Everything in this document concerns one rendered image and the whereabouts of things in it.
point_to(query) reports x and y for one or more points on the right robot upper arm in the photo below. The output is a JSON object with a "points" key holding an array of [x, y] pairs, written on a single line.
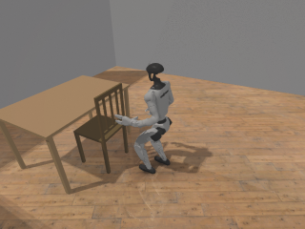
{"points": [[171, 99]]}

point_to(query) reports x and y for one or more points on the left robot upper arm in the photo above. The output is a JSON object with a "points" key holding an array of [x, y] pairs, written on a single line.
{"points": [[149, 98]]}

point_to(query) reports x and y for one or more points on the humanoid robot head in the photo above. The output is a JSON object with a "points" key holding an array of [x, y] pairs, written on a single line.
{"points": [[155, 68]]}

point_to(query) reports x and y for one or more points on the robot left shin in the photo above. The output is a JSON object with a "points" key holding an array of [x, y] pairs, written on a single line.
{"points": [[143, 155]]}

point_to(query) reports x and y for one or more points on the left robot hand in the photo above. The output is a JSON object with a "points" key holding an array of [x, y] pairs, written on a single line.
{"points": [[126, 121]]}

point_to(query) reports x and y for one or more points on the chair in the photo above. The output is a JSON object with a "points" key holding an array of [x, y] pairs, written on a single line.
{"points": [[101, 127]]}

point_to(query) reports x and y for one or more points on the table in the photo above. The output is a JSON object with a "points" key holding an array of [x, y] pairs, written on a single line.
{"points": [[48, 113]]}

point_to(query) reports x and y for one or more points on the robot left forearm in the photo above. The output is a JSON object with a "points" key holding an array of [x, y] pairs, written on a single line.
{"points": [[143, 123]]}

